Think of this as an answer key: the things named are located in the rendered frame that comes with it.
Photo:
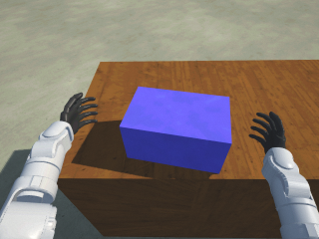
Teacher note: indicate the right robot hand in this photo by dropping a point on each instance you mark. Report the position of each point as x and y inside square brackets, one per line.
[275, 134]

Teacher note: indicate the robot right forearm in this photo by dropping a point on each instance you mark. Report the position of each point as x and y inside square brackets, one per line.
[297, 210]

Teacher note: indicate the carton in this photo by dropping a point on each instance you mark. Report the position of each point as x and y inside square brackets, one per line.
[183, 129]

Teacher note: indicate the robot left forearm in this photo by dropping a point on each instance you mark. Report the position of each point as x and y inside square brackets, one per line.
[38, 180]

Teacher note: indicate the pedestal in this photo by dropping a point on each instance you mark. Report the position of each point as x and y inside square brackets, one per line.
[128, 197]

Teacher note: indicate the left robot hand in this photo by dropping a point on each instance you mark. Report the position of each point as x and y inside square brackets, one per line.
[72, 113]

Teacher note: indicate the robot left upper arm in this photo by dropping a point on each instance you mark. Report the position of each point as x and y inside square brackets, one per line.
[28, 220]

